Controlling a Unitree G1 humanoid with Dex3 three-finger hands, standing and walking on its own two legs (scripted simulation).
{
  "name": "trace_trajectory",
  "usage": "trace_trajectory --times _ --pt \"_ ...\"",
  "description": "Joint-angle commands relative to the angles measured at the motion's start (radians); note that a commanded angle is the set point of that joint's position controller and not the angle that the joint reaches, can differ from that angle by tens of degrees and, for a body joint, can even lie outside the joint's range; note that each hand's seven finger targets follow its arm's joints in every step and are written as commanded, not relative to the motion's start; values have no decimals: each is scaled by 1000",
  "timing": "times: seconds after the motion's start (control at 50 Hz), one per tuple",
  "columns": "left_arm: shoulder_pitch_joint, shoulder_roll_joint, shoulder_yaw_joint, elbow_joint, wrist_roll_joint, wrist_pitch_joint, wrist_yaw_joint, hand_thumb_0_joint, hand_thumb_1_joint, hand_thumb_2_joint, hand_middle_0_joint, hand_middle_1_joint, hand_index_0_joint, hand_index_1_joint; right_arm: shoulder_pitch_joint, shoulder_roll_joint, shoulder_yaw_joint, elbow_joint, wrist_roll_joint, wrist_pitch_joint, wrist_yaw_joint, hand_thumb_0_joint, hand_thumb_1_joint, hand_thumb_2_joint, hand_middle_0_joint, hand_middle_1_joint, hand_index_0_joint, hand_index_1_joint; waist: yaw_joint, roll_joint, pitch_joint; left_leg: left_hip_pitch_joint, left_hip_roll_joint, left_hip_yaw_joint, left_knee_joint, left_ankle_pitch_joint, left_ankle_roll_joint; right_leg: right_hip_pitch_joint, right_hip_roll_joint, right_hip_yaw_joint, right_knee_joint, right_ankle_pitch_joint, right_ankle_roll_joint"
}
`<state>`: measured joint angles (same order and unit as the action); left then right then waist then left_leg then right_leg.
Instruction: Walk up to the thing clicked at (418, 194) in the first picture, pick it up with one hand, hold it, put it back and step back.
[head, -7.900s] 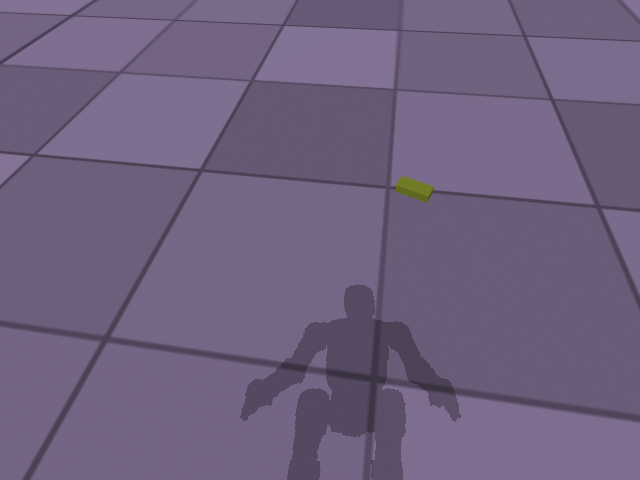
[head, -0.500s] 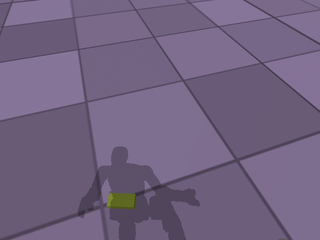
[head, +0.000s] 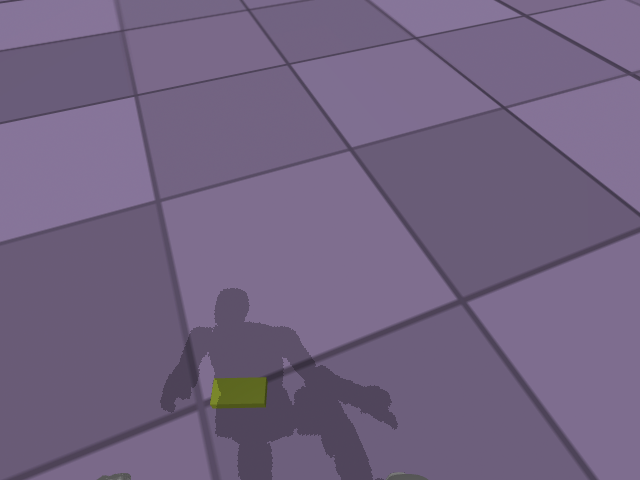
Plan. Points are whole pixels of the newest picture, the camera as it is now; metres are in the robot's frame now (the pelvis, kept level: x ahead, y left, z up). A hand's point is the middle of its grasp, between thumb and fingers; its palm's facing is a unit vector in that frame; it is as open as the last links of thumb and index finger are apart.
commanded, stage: walk up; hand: left
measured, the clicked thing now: (239, 392) +0.47 +0.28 -0.74
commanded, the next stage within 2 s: stand in 1.58 s
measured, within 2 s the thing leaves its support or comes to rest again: neither
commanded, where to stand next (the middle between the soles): +0.10 +0.00 m, yaw +1 degrees
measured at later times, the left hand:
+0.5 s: hand out of the picture +0.14 +0.24 -0.13, palm faces -0.02 -0.91 -0.40, open 7.4 cm
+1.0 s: hand (160, 446) +0.20 +0.26 -0.16, palm faces -0.02 -0.93 -0.37, open 7.4 cm
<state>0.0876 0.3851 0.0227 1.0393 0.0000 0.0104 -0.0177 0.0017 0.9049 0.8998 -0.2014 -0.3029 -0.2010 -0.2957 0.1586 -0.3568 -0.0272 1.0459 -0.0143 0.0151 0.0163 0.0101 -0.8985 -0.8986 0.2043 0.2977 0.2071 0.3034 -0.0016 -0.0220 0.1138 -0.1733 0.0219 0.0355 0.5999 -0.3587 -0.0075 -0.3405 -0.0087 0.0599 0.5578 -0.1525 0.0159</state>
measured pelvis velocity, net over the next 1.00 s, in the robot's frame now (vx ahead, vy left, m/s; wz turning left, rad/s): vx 0.08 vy -0.01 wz -0.01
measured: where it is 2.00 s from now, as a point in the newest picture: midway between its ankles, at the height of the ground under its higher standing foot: outside the picture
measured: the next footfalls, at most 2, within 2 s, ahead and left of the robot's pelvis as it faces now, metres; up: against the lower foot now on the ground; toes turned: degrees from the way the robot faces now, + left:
left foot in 0.76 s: +0.17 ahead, +0.12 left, +0.00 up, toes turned +0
right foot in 1.04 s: +0.09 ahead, -0.14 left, +0.00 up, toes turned +1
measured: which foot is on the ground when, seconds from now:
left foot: down 0.00-0.44, up 0.46-0.74, down 0.76-1.00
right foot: down 0.00-0.80, up 0.82-1.00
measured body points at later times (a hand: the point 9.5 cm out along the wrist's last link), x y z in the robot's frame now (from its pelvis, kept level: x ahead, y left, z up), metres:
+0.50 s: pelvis +0.07 -0.03 +0.00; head +0.08 -0.05 +0.45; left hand +0.15 +0.29 -0.11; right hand +0.11 -0.36 -0.13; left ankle -0.01 +0.11 -0.70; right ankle +0.13 -0.14 -0.73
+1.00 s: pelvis +0.08 -0.01 -0.01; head +0.14 +0.00 +0.43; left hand +0.20 +0.31 -0.13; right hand +0.18 -0.32 -0.12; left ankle +0.13 +0.12 -0.73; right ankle +0.05 -0.14 -0.71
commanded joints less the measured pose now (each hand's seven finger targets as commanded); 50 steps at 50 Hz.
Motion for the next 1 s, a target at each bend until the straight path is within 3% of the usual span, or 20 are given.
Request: trace_trajectory --times 0.0,0.16,0.18,0.22,0.26,0.32,0.38,0.4,0.42,0.44,0.46,0.56,0.68,0.74,0.76,0.78,0.8,0.86,0.94,0.98 --pt "-44 202 45 -40 5 -28 11 0 900 900 -200 -300 -200 -300 -77 -228 -44 -57 2 -27 -15 0 -900 -900 200 300 200 300 22 16 -69 -115 94 -126 -233 -121 70 94 -84 125 -158 -166 -70" --pt "-60 196 38 -5 7 -40 17 0 900 900 -200 -300 -200 -300 -54 -224 -39 -12 12 -29 -12 0 -900 -900 200 300 200 300 0 -29 -125 9 78 -88 -218 29 53 93 -113 146 -225 -58 -60" --pt "10 217 52 -26 22 -46 -3 0 900 900 -200 -300 -200 -300 49 -271 -62 -35 -8 -48 4 0 -900 -900 200 300 200 300 -23 4 -222 57 61 -104 -229 -320 101 112 -47 109 -175 -449 -83" --pt "-56 204 56 -50 26 -40 -14 0 900 900 -200 -300 -200 -300 92 -312 -87 -31 -22 -48 7 0 -900 -900 200 300 200 300 -64 92 -64 148 176 -267 -378 -498 162 -197 14 15 -16 -437 -45" --pt "-87 190 59 -94 26 -51 -11 0 900 900 -200 -300 -200 -300 55 -319 -103 -64 -24 -66 -2 0 -900 -900 200 300 200 300 -64 120 81 179 326 -373 -436 -195 226 -334 -23 -7 164 -233 -26" --pt "-10 188 65 -107 22 -64 -32 0 900 900 -200 -300 -200 -300 45 -310 -105 -114 -26 -78 2 0 -900 -900 200 300 200 300 -37 149 -3 157 257 -230 -377 -107 216 -186 -59 -57 88 -233 -30" --pt "164 171 76 -46 20 -82 -14 0 900 900 -200 -300 -200 -300 -23 -238 -75 -162 -9 -54 10 0 -900 -900 200 300 200 300 53 132 -62 -71 135 -47 -117 186 119 265 18 -106 -112 -19 -34" --pt "226 202 88 -33 23 -87 2 0 900 900 -200 -300 -200 -300 22 -190 -54 -167 1 -47 6 0 -900 -900 200 300 200 300 74 12 -111 -148 77 2 55 146 86 381 -22 -39 -159 13 -36" --pt "263 325 116 -53 33 -96 16 0 900 900 -200 -300 -200 -300 57 -150 -41 -194 13 -41 6 0 -900 -900 200 300 200 300 73 -229 -140 -339 -62 43 316 -125 37 429 -275 396 -302 -115 -130" --pt "236 372 118 -82 29 -95 16 0 900 900 -200 -300 -200 -300 74 -216 -62 -177 3 -25 -9 0 -900 -900 200 300 200 300 63 -142 -108 -321 -37 -114 404 -278 49 305 -401 552 -316 -173 -249" --pt "196 334 109 -114 23 -93 17 0 900 900 -200 -300 -200 -300 91 -241 -71 -163 8 -26 -11 0 -900 -900 200 300 200 300 45 -60 -75 -325 -14 -159 474 -255 52 272 -395 489 -288 -114 -294" --pt "86 248 74 -164 20 -89 33 0 900 900 -200 -300 -200 -300 174 -211 -67 -117 6 -13 -5 0 -900 -900 200 300 200 300 -10 -73 -70 -193 29 -141 302 -99 18 91 -245 115 -234 126 -215" --pt "22 261 68 -197 -2 -41 47 0 900 900 -200 -300 -200 -300 145 -222 -75 -128 10 2 -19 0 -900 -900 200 300 200 300 -26 -157 -139 -103 -30 -15 120 52 23 63 -244 47 -18 473 -193" --pt "19 226 60 -215 -16 -11 47 0 900 900 -200 -300 -200 -300 134 -290 -91 -143 0 -9 -29 0 -900 -900 200 300 200 300 -25 3 -146 -70 82 -151 -46 496 62 5 -148 -3 144 229 -107" --pt "38 188 53 -217 -29 0 48 0 900 900 -200 -300 -200 -300 90 -339 -100 -174 -6 -14 -29 0 -900 -900 200 300 200 300 -7 111 -147 -85 217 -341 -140 614 147 -23 -11 -49 296 31 -50" --pt "38 194 61 -207 -29 14 55 0 900 900 -200 -300 -200 -300 71 -382 -108 -178 8 -16 -27 0 -900 -900 200 300 200 300 -26 225 -172 -99 321 -454 -160 712 267 -22 70 -47 468 -394 -45" --pt "32 200 64 -196 -23 21 62 0 900 900 -200 -300 -200 -300 77 -372 -110 -179 -2 -18 -28 0 -900 -900 200 300 200 300 -33 215 -167 -129 345 -497 -171 694 306 -31 74 45 602 -521 -44" --pt "92 198 64 -163 -24 17 56 0 900 900 -200 -300 -200 -300 -16 -307 -88 -210 -4 -24 -46 0 -900 -900 200 300 200 300 19 169 -175 -73 242 -286 -85 612 250 -97 52 67 625 -424 -55" --pt "73 173 59 -152 -8 -13 35 0 900 900 -200 -300 -200 -300 24 -284 -74 -202 -17 -32 -38 0 -900 -900 200 300 200 300 -17 205 -215 59 221 -285 -62 428 221 -32 18 -28 219 -420 -21" --pt "127 159 61 -102 4 -27 39 0 900 900 -200 -300 -200 -300 -12 -286 -65 -199 -10 -23 -32 0 -900 -900 200 300 200 300 24 192 -190 -63 204 -243 -6 446 188 169 27 -65 -101 -241 -31"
